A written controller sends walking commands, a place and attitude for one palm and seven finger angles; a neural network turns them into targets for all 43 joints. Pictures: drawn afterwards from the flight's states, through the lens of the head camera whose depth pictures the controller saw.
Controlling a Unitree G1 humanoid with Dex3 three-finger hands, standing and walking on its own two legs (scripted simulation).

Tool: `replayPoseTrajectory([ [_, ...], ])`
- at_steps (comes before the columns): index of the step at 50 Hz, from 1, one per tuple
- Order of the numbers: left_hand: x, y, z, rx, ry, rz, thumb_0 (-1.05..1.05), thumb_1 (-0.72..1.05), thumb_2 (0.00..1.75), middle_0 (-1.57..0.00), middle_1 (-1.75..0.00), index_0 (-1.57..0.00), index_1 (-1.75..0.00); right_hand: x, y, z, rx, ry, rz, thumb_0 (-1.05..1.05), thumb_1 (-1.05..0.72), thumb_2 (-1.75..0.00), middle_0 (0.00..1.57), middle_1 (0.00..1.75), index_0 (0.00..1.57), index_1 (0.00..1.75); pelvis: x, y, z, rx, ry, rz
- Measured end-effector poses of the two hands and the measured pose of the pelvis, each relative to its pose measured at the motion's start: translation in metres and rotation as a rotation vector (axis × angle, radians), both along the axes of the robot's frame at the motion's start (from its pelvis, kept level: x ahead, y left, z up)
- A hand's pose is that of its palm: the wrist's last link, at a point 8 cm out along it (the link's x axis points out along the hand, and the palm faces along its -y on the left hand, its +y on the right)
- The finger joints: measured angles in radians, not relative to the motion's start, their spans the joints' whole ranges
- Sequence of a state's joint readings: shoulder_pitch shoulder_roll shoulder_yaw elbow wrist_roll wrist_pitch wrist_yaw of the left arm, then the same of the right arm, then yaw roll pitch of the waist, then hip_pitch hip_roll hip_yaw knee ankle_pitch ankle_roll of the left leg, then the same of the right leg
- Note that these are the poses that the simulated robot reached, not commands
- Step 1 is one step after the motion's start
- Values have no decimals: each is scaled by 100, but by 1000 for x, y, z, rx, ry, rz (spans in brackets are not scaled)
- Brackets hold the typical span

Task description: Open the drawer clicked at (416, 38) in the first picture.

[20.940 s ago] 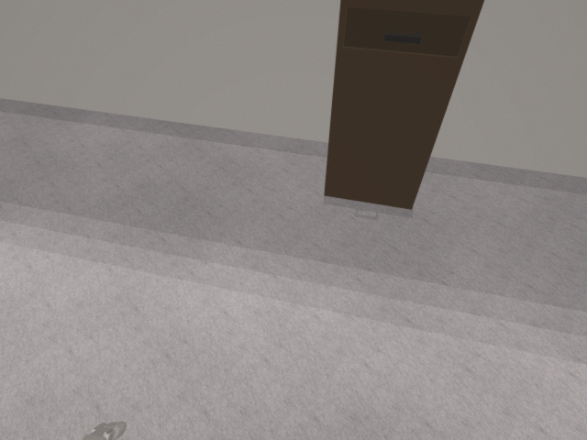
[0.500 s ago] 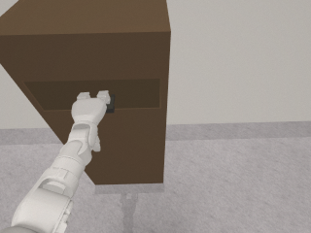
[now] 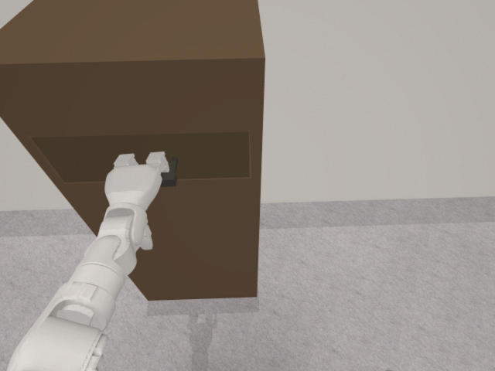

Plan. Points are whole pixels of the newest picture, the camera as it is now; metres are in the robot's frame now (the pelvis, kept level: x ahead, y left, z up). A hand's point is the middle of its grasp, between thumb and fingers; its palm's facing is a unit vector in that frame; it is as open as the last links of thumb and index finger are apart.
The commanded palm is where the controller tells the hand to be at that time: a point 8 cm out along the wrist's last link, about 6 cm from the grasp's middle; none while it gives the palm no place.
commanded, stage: close the thumb around the handle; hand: left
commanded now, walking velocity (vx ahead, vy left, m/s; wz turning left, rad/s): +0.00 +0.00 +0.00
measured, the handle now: (146, 171) +0.46 +0.20 +0.06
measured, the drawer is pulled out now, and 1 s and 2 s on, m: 0.00 0.00 0.13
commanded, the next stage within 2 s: pull the drawer open in 0.72 s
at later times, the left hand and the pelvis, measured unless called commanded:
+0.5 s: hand (143, 201) +0.41 +0.20 +0.03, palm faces +0.01 -0.04 -1.00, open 7.8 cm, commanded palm +0.38 +0.20 +0.09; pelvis +0.00 +0.00 +0.00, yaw +1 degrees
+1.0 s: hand (143, 203) +0.40 +0.20 +0.03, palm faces +0.01 -0.07 -1.00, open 5.3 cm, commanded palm +0.36 +0.20 +0.09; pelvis +0.00 +0.01 +0.00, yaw -1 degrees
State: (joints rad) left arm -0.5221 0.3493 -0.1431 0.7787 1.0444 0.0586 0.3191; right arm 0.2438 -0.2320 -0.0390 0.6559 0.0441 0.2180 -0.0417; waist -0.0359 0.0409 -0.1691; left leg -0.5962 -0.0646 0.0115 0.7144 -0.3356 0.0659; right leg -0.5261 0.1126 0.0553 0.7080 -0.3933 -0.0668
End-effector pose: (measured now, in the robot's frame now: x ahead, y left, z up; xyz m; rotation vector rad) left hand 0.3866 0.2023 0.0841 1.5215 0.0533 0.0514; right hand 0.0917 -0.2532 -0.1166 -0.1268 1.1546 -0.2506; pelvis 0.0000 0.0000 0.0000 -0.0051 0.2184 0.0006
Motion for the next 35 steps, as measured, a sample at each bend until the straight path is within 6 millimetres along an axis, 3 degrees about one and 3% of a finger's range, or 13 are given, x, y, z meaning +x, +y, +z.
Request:
replayPoseTrajectory([
  [10,-1,2,1,-4,11,-15,0,-35,36,-30,-121,-33,-121,12,0,2,-6,-21,17,1,-91,-90,20,30,20,30,1,1,0,-1,1,6],
  [30,-1,1,3,3,2,-3,0,63,78,-37,-132,-40,-132,-1,9,-6,15,20,15,1,-91,-90,20,30,20,30,-1,6,-1,-4,0,10],
  [35,-1,1,3,7,7,-8,0,77,84,-38,-133,-41,-134,-5,9,-5,10,24,13,1,-91,-90,20,30,20,30,-2,6,-2,-5,-2,12],
])
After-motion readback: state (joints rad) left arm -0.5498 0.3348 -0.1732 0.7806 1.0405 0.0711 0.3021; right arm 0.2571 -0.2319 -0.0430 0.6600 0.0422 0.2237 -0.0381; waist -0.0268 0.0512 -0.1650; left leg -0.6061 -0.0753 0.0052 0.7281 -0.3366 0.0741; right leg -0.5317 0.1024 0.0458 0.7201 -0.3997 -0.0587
